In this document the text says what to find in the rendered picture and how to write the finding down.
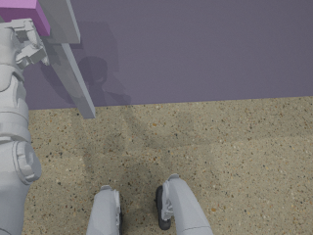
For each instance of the robot left forearm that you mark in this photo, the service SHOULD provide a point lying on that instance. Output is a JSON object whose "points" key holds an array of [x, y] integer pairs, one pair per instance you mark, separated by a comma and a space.
{"points": [[14, 112]]}

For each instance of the robot left upper arm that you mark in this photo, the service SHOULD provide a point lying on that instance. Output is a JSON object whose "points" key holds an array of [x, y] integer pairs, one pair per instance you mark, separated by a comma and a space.
{"points": [[19, 167]]}

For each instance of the panel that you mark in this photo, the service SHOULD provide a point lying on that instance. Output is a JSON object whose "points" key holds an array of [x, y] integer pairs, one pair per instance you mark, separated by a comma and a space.
{"points": [[64, 31]]}

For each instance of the button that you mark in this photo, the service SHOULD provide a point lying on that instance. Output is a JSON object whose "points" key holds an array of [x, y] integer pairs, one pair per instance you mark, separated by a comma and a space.
{"points": [[25, 9]]}

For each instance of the robot left hand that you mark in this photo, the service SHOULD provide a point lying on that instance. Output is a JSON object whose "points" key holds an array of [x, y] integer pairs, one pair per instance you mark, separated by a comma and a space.
{"points": [[21, 55]]}

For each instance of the left robot thigh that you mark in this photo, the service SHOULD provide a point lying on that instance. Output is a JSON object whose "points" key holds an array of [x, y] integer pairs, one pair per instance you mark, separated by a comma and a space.
{"points": [[106, 208]]}

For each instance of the robot right foot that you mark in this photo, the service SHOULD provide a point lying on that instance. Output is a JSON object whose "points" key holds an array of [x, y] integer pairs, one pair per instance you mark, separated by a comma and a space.
{"points": [[164, 224]]}

